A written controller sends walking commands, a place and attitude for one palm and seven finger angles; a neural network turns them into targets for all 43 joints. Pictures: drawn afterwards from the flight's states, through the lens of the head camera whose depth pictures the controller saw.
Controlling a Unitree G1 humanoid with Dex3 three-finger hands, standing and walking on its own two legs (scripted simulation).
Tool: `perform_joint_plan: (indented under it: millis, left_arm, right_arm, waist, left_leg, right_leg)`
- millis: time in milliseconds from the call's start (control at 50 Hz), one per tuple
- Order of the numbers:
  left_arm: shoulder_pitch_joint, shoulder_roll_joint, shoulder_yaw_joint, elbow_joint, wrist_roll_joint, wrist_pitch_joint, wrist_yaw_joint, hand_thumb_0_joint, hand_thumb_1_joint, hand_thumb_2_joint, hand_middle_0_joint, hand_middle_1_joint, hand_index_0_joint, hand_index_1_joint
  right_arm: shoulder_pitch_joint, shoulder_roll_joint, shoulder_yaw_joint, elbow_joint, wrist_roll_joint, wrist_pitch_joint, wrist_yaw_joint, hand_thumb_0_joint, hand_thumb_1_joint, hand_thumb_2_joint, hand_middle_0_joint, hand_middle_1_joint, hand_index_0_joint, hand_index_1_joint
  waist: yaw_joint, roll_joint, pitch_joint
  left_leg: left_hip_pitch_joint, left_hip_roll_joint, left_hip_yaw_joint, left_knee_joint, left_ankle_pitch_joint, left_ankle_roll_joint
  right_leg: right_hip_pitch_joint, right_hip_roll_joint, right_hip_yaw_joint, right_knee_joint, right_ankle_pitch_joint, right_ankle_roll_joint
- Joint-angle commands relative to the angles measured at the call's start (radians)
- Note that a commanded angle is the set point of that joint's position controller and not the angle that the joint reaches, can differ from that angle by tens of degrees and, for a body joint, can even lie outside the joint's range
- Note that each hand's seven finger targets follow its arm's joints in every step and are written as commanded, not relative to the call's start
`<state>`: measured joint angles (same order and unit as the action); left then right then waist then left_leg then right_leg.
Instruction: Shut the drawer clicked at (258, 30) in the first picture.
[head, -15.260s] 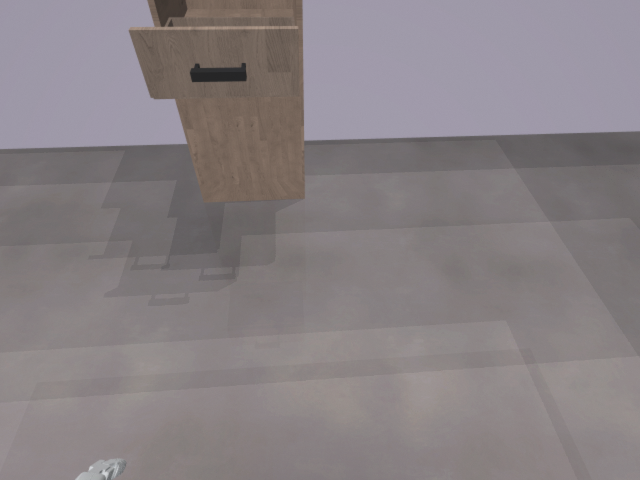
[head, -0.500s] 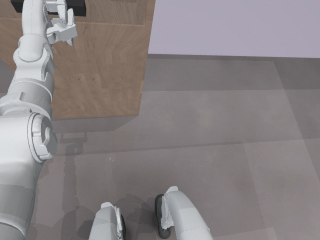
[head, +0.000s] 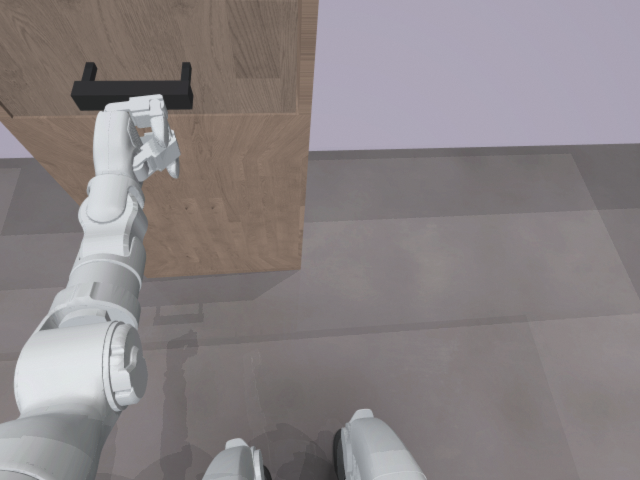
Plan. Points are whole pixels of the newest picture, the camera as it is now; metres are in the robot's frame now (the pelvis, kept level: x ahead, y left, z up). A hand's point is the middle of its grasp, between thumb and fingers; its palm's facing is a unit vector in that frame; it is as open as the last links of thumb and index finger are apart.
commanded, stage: draw the hand back to the body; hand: left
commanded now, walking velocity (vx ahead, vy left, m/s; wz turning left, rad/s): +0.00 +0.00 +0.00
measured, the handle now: (137, 82) +0.62 +0.18 +0.06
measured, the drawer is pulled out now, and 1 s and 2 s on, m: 0.00 0.00 0.00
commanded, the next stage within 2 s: step back with the hand held close in 1.48 s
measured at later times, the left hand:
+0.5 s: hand (108, 206) +0.39 +0.16 +0.13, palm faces -0.01 -1.00 -0.05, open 3.3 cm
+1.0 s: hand out of the picture +0.26 +0.21 +0.19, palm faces +0.30 -0.91 -0.29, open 3.3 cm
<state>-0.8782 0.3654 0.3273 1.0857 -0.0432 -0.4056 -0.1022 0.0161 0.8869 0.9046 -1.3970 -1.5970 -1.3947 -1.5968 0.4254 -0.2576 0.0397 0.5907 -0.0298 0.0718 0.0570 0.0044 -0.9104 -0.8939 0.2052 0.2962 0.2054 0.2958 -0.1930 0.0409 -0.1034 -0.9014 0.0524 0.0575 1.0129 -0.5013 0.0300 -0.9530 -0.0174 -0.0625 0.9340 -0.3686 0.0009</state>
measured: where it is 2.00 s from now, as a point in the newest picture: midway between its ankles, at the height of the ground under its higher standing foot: outside the picture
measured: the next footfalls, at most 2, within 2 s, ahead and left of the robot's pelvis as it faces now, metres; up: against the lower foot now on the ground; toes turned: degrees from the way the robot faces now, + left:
none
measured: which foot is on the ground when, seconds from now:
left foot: down 0.00-1.00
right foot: down 0.00-1.00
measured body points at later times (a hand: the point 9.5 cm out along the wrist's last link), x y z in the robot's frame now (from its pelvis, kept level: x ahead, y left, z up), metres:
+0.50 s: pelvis +0.02 -0.01 +0.04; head +0.07 -0.02 +0.48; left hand +0.39 +0.22 +0.13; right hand +0.13 -0.26 -0.07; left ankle -0.02 +0.10 -0.67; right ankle +0.03 -0.13 -0.67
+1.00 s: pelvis +0.02 -0.01 +0.07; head +0.01 -0.03 +0.52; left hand +0.24 +0.26 +0.20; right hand +0.21 -0.21 -0.02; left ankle -0.02 +0.10 -0.67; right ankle +0.03 -0.13 -0.67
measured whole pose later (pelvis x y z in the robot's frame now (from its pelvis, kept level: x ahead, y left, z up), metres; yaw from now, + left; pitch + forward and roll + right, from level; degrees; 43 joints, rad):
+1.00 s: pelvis +0.02 -0.01 +0.07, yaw +2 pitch -3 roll +0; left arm 0.20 0.28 0.14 -0.13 -0.05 -0.07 0.08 0.02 0.90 0.90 -1.40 -1.60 -1.40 -1.60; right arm 0.18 -0.23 0.06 0.60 0.01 -0.05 -0.06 0.01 -0.91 -0.89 0.20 0.30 0.21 0.30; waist 0.04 0.06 0.02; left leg -0.08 0.01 0.05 0.42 -0.29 0.02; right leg -0.15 -0.02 -0.07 0.41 -0.21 0.00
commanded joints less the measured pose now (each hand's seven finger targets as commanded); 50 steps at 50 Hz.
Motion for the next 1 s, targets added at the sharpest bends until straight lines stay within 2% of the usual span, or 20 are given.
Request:
perform_joint_plan:
  millis: [0, 40, 80, 120, 140, 200, 280, 340, 440, 500, 520, 580, 600, 620, 640, 700, 820, 880, 940, 980]
  left_arm:
    - [-0.465, 0.164, -0.016, -0.241, -0.025, -0.099, -0.001, 0.000, 0.900, 0.900, -1.400, -1.600, -1.400, -1.600]
    - [-0.449, 0.158, -0.019, -0.273, -0.028, -0.120, -0.001, 0.000, 0.900, 0.900, -1.400, -1.600, -1.400, -1.600]
    - [-0.411, 0.105, -0.050, -0.248, -0.037, -0.116, -0.009, 0.000, 0.900, 0.900, -1.400, -1.600, -1.400, -1.600]
    - [-0.279, 0.176, 0.005, -0.327, -0.048, -0.107, -0.022, 0.000, 0.900, 0.900, -1.400, -1.600, -1.400, -1.600]
    - [-0.178, 0.165, 0.009, -0.352, -0.056, -0.089, -0.029, 0.000, 0.900, 0.900, -1.400, -1.600, -1.400, -1.600]
    - [-0.062, 0.123, -0.024, -0.511, -0.096, -0.041, -0.043, 0.000, 0.900, 0.900, -1.400, -1.600, -1.400, -1.600]
    - [0.093, 0.139, -0.005, -0.655, -0.137, -0.002, -0.051, 0.000, 0.900, 0.900, -1.400, -1.600, -1.400, -1.600]
    - [0.134, 0.101, -0.054, -0.768, -0.149, 0.002, -0.069, 0.000, 0.900, 0.900, -1.400, -1.600, -1.400, -1.600]
    - [0.257, 0.017, -0.130, -0.809, -0.181, 0.054, -0.113, 0.000, 0.900, 0.900, -1.400, -1.600, -1.400, -1.600]
    - [0.311, 0.080, -0.071, -0.819, -0.199, 0.100, -0.127, 0.000, 0.900, 0.900, -1.400, -1.600, -1.400, -1.600]
    - [0.298, 0.091, -0.072, -0.878, -0.203, 0.102, -0.135, 0.000, 0.900, 0.900, -1.400, -1.600, -1.400, -1.600]
    - [0.347, 0.082, -0.072, -0.961, -0.218, 0.120, -0.150, 0.000, 0.900, 0.900, -1.400, -1.600, -1.400, -1.600]
    - [0.409, 0.129, -0.117, -1.079, -0.109, 0.137, -0.028, 0.000, 0.900, 0.900, -1.400, -1.600, -1.400, -1.600]
    - [0.487, 0.091, -0.126, -1.097, -0.098, 0.165, 0.034, 0.000, 0.900, 0.900, -1.400, -1.600, -1.400, -1.600]
    - [0.556, 0.061, -0.153, -1.118, -0.079, 0.188, 0.073, 0.000, 0.900, 0.900, -1.400, -1.600, -1.400, -1.600]
    - [0.626, 0.069, -0.141, -1.191, -0.047, 0.232, 0.144, 0.000, 0.900, 0.900, -1.400, -1.600, -1.400, -1.600]
    - [0.706, 0.074, -0.134, -1.317, -0.020, 0.261, 0.187, 0.000, 0.900, 0.900, -1.400, -1.600, -1.400, -1.600]
    - [0.786, 0.068, -0.128, -1.421, -0.015, 0.260, 0.195, 0.000, 0.900, 0.900, -1.400, -1.600, -1.400, -1.600]
    - [0.918, 0.076, -0.097, -1.474, -0.015, 0.265, 0.198, 0.000, 0.900, 0.900, -1.400, -1.600, -1.400, -1.600]
    - [0.970, 0.077, -0.084, -1.537, -0.014, 0.263, 0.199, 0.000, 0.900, 0.900, -1.400, -1.600, -1.400, -1.600]
  right_arm:
    - [0.151, -0.170, -0.079, -0.038, 0.004, -0.012, -0.017, 0.000, -0.900, -0.900, 0.200, 0.300, 0.200, 0.300]
    - [0.149, -0.168, -0.084, -0.027, 0.003, -0.016, -0.019, 0.000, -0.900, -0.900, 0.200, 0.300, 0.200, 0.300]
    - [0.144, -0.163, -0.087, -0.018, 0.004, -0.018, -0.016, 0.000, -0.900, -0.900, 0.200, 0.300, 0.200, 0.300]
    - [0.138, -0.173, -0.092, -0.049, 0.012, -0.014, -0.014, 0.000, -0.900, -0.900, 0.200, 0.300, 0.200, 0.300]
    - [0.124, -0.165, -0.093, -0.068, 0.021, -0.012, -0.013, 0.000, -0.900, -0.900, 0.200, 0.300, 0.200, 0.300]
    - [0.078, -0.150, -0.094, -0.111, 0.042, -0.015, -0.014, 0.000, -0.900, -0.900, 0.200, 0.300, 0.200, 0.300]
    - [0.028, -0.145, -0.089, -0.138, 0.059, -0.033, -0.027, 0.000, -0.900, -0.900, 0.200, 0.300, 0.200, 0.300]
    - [-0.018, -0.136, -0.083, -0.140, 0.067, -0.056, -0.040, 0.000, -0.900, -0.900, 0.200, 0.300, 0.200, 0.300]
    - [-0.092, -0.135, -0.073, -0.137, 0.081, -0.101, -0.057, 0.000, -0.900, -0.900, 0.200, 0.300, 0.200, 0.300]
    - [-0.142, -0.144, -0.064, -0.150, 0.084, -0.117, -0.071, 0.000, -0.900, -0.900, 0.200, 0.300, 0.200, 0.300]
    - [-0.163, -0.142, -0.060, -0.165, 0.085, -0.126, -0.075, 0.000, -0.900, -0.900, 0.200, 0.300, 0.200, 0.300]
    - [-0.205, -0.127, -0.047, -0.184, 0.086, -0.159, -0.082, 0.000, -0.900, -0.900, 0.200, 0.300, 0.200, 0.300]
    - [-0.267, -0.112, -0.060, -0.184, 0.083, -0.147, -0.097, 0.000, -0.900, -0.900, 0.200, 0.300, 0.200, 0.300]
    - [-0.271, -0.109, -0.057, -0.190, 0.077, -0.149, -0.106, 0.000, -0.900, -0.900, 0.200, 0.300, 0.200, 0.300]
    - [-0.283, -0.103, -0.051, -0.185, 0.075, -0.145, -0.110, 0.000, -0.900, -0.900, 0.200, 0.300, 0.200, 0.300]
    - [-0.302, -0.098, -0.041, -0.167, 0.068, -0.140, -0.124, 0.000, -0.900, -0.900, 0.200, 0.300, 0.200, 0.300]
    - [-0.340, -0.089, -0.029, -0.149, 0.053, -0.150, -0.136, 0.000, -0.900, -0.900, 0.200, 0.300, 0.200, 0.300]
    - [-0.344, -0.080, -0.028, -0.149, 0.043, -0.170, -0.133, 0.000, -0.900, -0.900, 0.200, 0.300, 0.200, 0.300]
    - [-0.347, -0.079, -0.032, -0.146, 0.035, -0.179, -0.127, 0.000, -0.900, -0.900, 0.200, 0.300, 0.200, 0.300]
    - [-0.352, -0.079, -0.034, -0.146, 0.032, -0.186, -0.122, 0.000, -0.900, -0.900, 0.200, 0.300, 0.200, 0.300]
  waist:
    - [-0.010, 0.042, -0.460]
    - [0.001, 0.097, -0.520]
    - [-0.004, 0.070, -0.507]
    - [0.055, 0.085, -0.573]
    - [0.078, 0.076, -0.600]
    - [0.098, 0.029, -0.567]
    - [0.119, -0.042, -0.479]
    - [0.113, 0.028, -0.423]
    - [0.109, 0.014, -0.279]
    - [0.133, -0.041, -0.222]
    - [0.141, -0.003, -0.230]
    - [0.163, -0.002, -0.235]
    - [0.207, -0.020, -0.219]
    - [0.194, -0.061, -0.173]
    - [0.201, -0.048, -0.157]
    - [0.201, -0.039, -0.104]
    - [0.210, -0.018, -0.026]
    - [0.220, 0.045, -0.042]
    - [0.228, -0.016, -0.026]
    - [0.232, 0.021, -0.016]
  left_leg:
    - [0.251, -0.044, -0.066, -0.113, 0.424, -0.005]
    - [0.334, -0.039, -0.075, -0.100, 0.523, -0.014]
    - [0.344, -0.036, -0.075, -0.093, 0.567, -0.015]
    - [0.376, -0.038, -0.070, -0.119, 0.635, -0.017]
    - [0.383, -0.040, -0.060, -0.131, 0.665, -0.014]
    - [0.358, -0.043, -0.035, -0.182, 0.640, -0.004]
    - [0.328, -0.049, -0.011, -0.248, 0.563, 0.003]
    - [0.421, -0.046, -0.014, -0.279, 0.563, 0.000]
    - [0.484, -0.041, -0.032, -0.335, 0.472, -0.007]
    - [0.449, -0.051, -0.036, -0.375, 0.338, -0.004]
    - [0.471, -0.055, -0.035, -0.383, 0.342, -0.003]
    - [0.510, -0.053, -0.047, -0.411, 0.356, -0.006]
    - [0.569, -0.050, -0.037, -0.457, 0.361, -0.003]
    - [0.582, -0.047, -0.038, -0.480, 0.346, 0.000]
    - [0.596, -0.041, -0.042, -0.506, 0.347, -0.003]
    - [0.651, -0.037, -0.039, -0.556, 0.365, -0.003]
    - [0.736, -0.042, -0.037, -0.636, 0.372, 0.001]
    - [0.793, -0.041, -0.039, -0.660, 0.431, -0.004]
    - [0.800, -0.037, -0.039, -0.668, 0.476, -0.004]
    - [0.805, -0.038, -0.039, -0.669, 0.498, -0.009]
  right_leg:
    - [0.324, 0.052, 0.029, -0.072, 0.342, -0.019]
    - [0.308, 0.050, 0.026, -0.057, 0.384, -0.022]
    - [0.302, 0.050, 0.022, -0.058, 0.411, -0.019]
    - [0.396, 0.049, 0.028, -0.062, 0.467, -0.025]
    - [0.446, 0.048, 0.031, -0.072, 0.507, -0.024]
    - [0.571, 0.044, 0.037, -0.114, 0.575, -0.021]
    - [0.689, 0.037, 0.043, -0.160, 0.617, -0.019]
    - [0.664, 0.038, 0.037, -0.194, 0.568, -0.018]
    - [0.610, 0.037, 0.012, -0.254, 0.440, -0.019]
    - [0.644, 0.026, 0.017, -0.290, 0.340, -0.020]
    - [0.661, 0.025, 0.023, -0.293, 0.342, -0.024]
    - [0.695, 0.022, 0.016, -0.305, 0.340, -0.026]
    - [0.727, 0.002, 0.044, -0.363, 0.286, -0.032]
    - [0.721, 0.006, 0.041, -0.392, 0.266, -0.027]
    - [0.747, 0.003, 0.041, -0.408, 0.263, -0.026]
    - [0.787, 0.003, 0.034, -0.454, 0.278, -0.027]
    - [0.845, 0.010, 0.033, -0.546, 0.262, -0.027]
    - [0.887, 0.010, 0.027, -0.557, 0.311, -0.029]
    - [0.919, 0.015, 0.025, -0.570, 0.348, -0.026]
    - [0.928, 0.014, 0.024, -0.571, 0.364, -0.027]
